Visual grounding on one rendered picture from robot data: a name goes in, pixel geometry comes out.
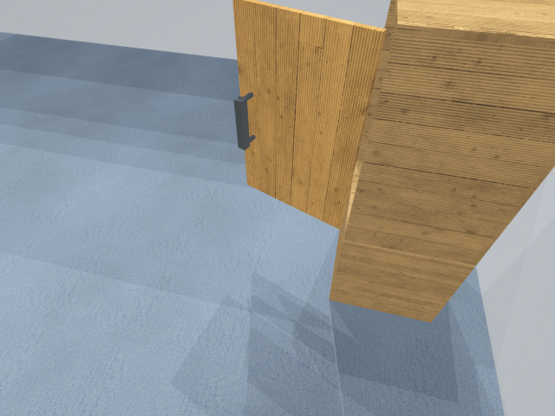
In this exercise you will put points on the handle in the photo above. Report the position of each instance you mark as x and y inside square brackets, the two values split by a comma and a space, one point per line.
[241, 115]

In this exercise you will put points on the cupboard door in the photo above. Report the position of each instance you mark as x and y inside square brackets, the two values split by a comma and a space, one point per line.
[312, 78]

